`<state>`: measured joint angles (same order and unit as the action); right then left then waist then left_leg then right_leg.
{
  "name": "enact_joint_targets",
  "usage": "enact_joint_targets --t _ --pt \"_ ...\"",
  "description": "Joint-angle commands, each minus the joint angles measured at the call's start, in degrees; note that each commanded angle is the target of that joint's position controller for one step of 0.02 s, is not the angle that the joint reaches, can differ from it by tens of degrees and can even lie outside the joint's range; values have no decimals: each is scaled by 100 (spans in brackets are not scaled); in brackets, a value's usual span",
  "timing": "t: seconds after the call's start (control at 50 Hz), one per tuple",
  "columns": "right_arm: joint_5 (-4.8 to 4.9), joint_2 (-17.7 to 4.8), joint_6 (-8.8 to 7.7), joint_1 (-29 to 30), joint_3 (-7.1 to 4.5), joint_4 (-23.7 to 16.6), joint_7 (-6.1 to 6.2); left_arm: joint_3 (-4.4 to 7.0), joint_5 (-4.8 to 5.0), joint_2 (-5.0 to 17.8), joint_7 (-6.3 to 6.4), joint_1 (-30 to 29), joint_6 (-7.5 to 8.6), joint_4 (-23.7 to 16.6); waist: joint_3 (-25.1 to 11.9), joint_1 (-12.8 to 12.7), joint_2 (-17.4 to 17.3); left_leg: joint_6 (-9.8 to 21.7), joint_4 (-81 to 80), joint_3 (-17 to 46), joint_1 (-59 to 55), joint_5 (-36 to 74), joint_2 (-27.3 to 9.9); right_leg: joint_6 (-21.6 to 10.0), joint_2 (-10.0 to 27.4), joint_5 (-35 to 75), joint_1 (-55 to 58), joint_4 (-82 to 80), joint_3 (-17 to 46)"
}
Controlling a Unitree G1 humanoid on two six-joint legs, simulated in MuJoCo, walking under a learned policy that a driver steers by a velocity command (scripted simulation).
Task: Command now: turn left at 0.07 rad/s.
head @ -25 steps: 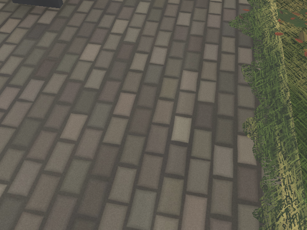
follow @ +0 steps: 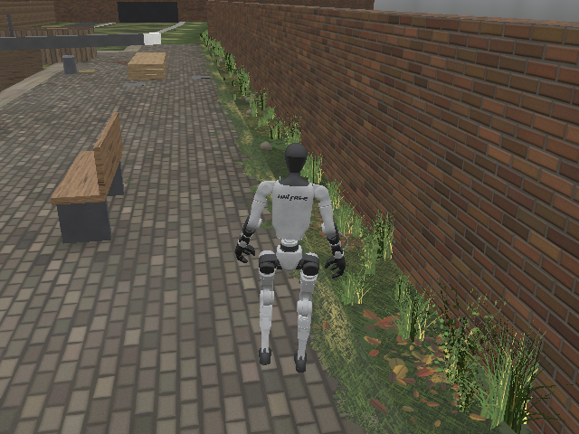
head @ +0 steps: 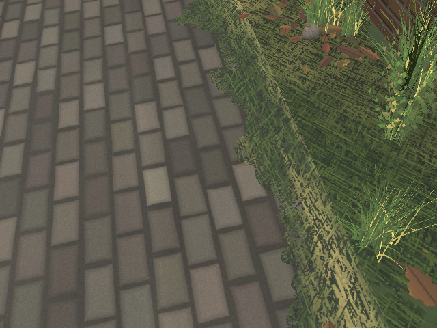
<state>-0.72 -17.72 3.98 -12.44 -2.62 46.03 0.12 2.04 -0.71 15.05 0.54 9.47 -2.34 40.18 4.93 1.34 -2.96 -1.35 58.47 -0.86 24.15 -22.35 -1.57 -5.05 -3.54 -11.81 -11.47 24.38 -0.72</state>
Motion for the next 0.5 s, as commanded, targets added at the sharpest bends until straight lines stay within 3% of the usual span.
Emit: enact_joint_targets --t 0.02,0.06,0.14,0.18,0.22,0.28,0.42,0.5 --pt "35 -275 30 -182 -39 -90 -66 38 -103 538 106 34 148 -151 -490 -180 880 -2 -696 288 -421 191 90 -505 1464 1287 256 -1041 615" --pt "-5 -508 38 -91 -129 -135 -84 125 -100 844 147 157 99 -46 -299 -276 999 20 -658 219 -138 51 151 -610 1649 830 365 -1048 700" --pt "-20 -458 23 -4 -172 -240 -152 141 -88 795 175 165 59 -27 -168 -299 746 -15 -471 90 271 -215 -9 -854 1983 560 518 -1036 725" --pt "-86 -527 28 139 -200 -397 -273 227 -119 984 139 443 121 16 -333 -437 947 48 -449 -25 671 -217 -114 -883 2223 -1910 871 -1634 1165" --pt "-81 -598 23 355 -261 -538 -405 278 -117 1037 109 474 223 28 -179 -447 871 131 -407 29 1227 -109 -191 -806 2420 -3024 1160 -2013 1471" --pt "-37 -416 -33 445 -271 -619 -495 318 -127 974 101 540 412 105 -128 -382 590 240 -444 82 1671 193 -297 -600 2477 -2783 1521 -2108 1084" --pt "-15 -292 -77 1116 -223 -1044 -665 412 -133 1160 40 709 651 242 -117 -463 743 325 -1000 -164 1496 750 -487 -280 2525 -2282 1259 -2058 -199" --pt "-163 -247 -179 1348 -135 -1116 -651 374 -192 1149 -55 959 653 444 211 -556 640 514 -1803 -489 791 502 -323 -270 2338 -1304 885 -1775 -924"
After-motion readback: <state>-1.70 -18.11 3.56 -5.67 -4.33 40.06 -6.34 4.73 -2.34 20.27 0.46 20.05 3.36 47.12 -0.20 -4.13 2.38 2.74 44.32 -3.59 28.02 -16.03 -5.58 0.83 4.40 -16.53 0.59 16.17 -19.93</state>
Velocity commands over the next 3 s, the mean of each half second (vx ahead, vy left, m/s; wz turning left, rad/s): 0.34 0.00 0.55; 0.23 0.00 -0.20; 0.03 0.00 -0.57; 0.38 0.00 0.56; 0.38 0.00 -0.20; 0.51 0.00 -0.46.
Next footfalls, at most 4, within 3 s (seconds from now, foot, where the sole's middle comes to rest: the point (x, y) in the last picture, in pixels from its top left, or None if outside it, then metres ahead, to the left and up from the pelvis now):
0.58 left None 0.15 0.24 -0.78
1.10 right None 0.33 0.14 -0.78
1.54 left None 0.33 0.33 -0.78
1.86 right None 0.33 0.13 -0.78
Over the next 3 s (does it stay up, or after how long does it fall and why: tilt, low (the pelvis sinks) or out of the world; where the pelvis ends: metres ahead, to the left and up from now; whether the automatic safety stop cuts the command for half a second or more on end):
stays up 0.72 0.23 -0.01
